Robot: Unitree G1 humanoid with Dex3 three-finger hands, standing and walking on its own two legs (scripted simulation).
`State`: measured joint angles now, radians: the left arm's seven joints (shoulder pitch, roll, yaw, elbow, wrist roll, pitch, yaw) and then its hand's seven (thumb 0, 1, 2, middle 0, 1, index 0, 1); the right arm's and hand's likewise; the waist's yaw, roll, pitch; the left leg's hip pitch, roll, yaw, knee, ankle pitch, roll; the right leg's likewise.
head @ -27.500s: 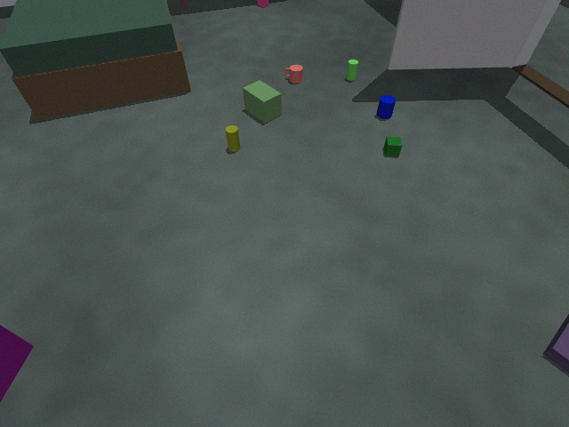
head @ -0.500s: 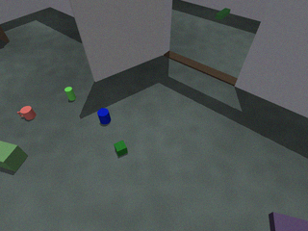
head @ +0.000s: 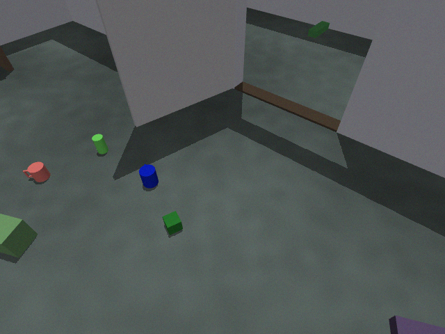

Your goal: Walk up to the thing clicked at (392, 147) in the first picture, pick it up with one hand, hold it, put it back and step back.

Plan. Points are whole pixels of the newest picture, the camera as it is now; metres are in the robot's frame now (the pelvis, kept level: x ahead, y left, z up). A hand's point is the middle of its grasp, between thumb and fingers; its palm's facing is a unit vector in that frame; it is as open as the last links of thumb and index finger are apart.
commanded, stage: walk up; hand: left
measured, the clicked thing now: (172, 222) +0.77 +0.26 -0.75
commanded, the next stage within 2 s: none
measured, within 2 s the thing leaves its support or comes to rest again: neither
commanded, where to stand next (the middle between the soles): +0.40 -0.01 m, yaw +3 degrees
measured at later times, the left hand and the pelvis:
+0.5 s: hand (80, 330) +0.17 +0.31 -0.16, palm faces -0.05 -0.94 -0.34, open 7.4 cm; pelvis +0.12 +0.03 -0.01, yaw +0 degrees
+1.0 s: hand (102, 262) +0.32 +0.30 -0.16, palm faces +0.00 -0.93 -0.36, open 7.4 cm; pelvis +0.27 +0.03 -0.02, yaw +1 degrees
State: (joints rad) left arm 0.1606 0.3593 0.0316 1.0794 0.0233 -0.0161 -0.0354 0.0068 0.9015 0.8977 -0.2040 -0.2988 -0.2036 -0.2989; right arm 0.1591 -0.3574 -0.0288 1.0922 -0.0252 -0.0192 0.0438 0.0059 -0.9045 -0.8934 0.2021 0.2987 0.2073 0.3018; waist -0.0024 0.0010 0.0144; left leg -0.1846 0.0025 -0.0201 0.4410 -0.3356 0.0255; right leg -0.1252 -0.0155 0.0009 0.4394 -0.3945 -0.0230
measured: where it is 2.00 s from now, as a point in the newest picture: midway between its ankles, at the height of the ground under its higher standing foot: (223, 315)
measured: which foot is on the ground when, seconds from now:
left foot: down 0.00-0.66, up 0.68-0.98, down 1.00-1.00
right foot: down 0.00-0.24, up 0.26-0.62, down 0.64-1.00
